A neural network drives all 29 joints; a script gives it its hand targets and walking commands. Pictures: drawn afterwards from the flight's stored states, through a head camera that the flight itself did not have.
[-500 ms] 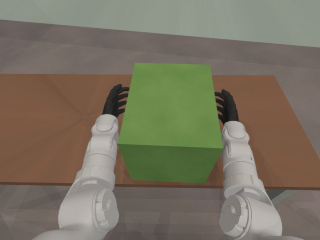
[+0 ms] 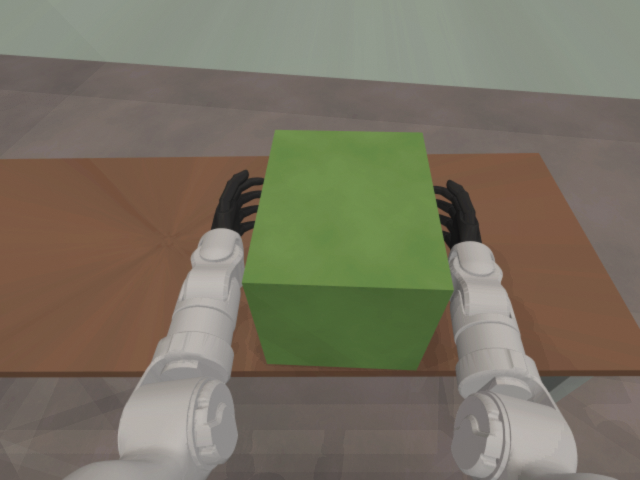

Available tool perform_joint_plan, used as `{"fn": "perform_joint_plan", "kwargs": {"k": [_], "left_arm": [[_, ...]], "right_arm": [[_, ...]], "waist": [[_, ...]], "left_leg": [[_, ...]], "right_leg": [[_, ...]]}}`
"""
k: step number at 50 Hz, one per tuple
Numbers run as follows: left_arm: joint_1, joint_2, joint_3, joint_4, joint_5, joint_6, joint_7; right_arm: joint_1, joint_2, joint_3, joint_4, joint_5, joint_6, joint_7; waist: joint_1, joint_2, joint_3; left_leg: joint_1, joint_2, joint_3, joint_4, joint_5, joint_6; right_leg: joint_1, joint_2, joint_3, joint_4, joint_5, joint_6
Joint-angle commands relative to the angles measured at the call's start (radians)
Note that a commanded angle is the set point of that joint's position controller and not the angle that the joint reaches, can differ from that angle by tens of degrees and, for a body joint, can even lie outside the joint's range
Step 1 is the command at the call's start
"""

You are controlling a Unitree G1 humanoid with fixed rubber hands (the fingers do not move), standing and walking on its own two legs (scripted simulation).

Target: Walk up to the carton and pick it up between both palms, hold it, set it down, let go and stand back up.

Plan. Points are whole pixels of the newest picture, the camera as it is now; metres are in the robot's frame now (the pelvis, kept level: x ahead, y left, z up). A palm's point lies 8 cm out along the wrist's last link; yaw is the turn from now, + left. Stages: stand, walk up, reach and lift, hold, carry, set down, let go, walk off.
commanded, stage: reach and lift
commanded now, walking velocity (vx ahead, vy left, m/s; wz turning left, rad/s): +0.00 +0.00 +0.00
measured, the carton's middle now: (344, 248) +0.42 -0.05 +0.04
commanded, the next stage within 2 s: none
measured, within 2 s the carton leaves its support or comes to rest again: neither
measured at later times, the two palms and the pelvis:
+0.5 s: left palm (211, 188) +0.42 +0.11 +0.17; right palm (473, 195) +0.39 -0.19 +0.16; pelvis -0.01 +0.00 +0.00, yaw +0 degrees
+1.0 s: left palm (192, 220) +0.35 +0.12 +0.19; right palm (483, 232) +0.33 -0.18 +0.16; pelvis -0.04 +0.00 +0.00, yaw -2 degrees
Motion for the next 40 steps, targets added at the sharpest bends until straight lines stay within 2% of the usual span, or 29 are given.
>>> {"fn": "perform_joint_plan", "kwargs": {"k": [1,5,10,17,22,27,31,35,40], "left_arm": [[-0.639,-0.522,-0.287,-0.172,-0.045,-0.013,-0.091],[-0.642,-0.485,-0.253,-0.187,-0.05,0.056,-0.094],[-0.677,-0.432,-0.214,-0.186,-0.046,0.112,-0.109],[-0.763,-0.409,-0.223,-0.208,-0.07,0.172,-0.114],[-0.747,-0.394,-0.191,-0.21,-0.042,0.195,-0.122],[-0.684,-0.413,-0.207,-0.293,-0.042,0.231,-0.123],[-0.659,-0.438,-0.257,-0.395,-0.067,0.272,-0.119],[-0.629,-0.461,-0.311,-0.485,-0.09,0.321,-0.115],[-0.575,-0.473,-0.355,-0.556,-0.102,0.386,-0.123]], "right_arm": [[-0.797,0.501,0.412,-0.164,0.08,-0.053,0.105],[-0.819,0.495,0.42,-0.154,0.11,0.012,0.097],[-0.831,0.472,0.376,-0.108,0.111,0.072,0.085],[-0.904,0.448,0.34,-0.094,0.127,0.12,0.071],[-0.9,0.424,0.299,-0.096,0.106,0.13,0.077],[-0.885,0.43,0.377,-0.167,0.163,0.134,0.063],[-0.88,0.438,0.473,-0.246,0.236,0.142,0.041],[-0.864,0.434,0.553,-0.327,0.307,0.161,0.012],[-0.811,0.414,0.603,-0.406,0.372,0.2,-0.027]], "waist": [[0.008,-0.049,-0.576],[0.012,-0.064,-0.497],[-0.004,-0.058,-0.418],[-0.025,-0.028,-0.415],[-0.03,-0.02,-0.402],[-0.018,-0.026,-0.444],[-0.009,-0.032,-0.454],[-0.007,-0.035,-0.43],[-0.014,-0.033,-0.347]], "left_leg": [[0.197,-0.05,0.019,0.088,0.351,0.047],[0.199,-0.049,0.015,0.078,0.297,0.055],[0.215,-0.049,0.013,0.066,0.249,0.054],[0.256,-0.04,0.01,0.079,0.238,0.047],[0.279,-0.039,0.01,0.07,0.243,0.046],[0.322,-0.05,0.022,0.082,0.357,0.036],[0.341,-0.052,0.026,0.098,0.378,0.03],[0.365,-0.05,0.023,0.115,0.343,0.025],[0.366,-0.045,0.015,0.126,0.227,0.022]], "right_leg": [[0.409,0.073,0.015,0.136,0.532,0.012],[0.412,0.071,0.025,0.135,0.496,0.021],[0.393,0.068,0.032,0.111,0.434,0.024],[0.35,0.06,0.033,0.088,0.362,0.015],[0.336,0.06,0.026,0.061,0.329,0.014],[0.412,0.069,0.035,0.078,0.464,0.007],[0.443,0.07,0.043,0.106,0.506,0.009],[0.426,0.07,0.049,0.119,0.461,0.017],[0.359,0.066,0.052,0.115,0.314,0.029]]}}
